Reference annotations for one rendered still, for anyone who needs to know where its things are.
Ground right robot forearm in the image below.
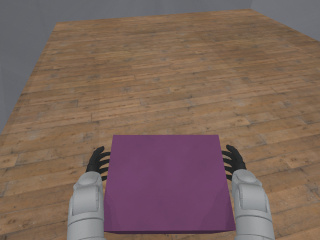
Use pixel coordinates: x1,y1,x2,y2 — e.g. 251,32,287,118
231,169,275,240

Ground robot left hand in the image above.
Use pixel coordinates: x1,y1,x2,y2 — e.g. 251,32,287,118
86,146,111,181

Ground robot right hand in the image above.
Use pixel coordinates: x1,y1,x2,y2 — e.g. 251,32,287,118
221,144,247,181

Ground carton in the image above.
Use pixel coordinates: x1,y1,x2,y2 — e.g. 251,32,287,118
103,134,236,235

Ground left robot forearm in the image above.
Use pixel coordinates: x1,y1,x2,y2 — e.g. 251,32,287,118
66,171,107,240

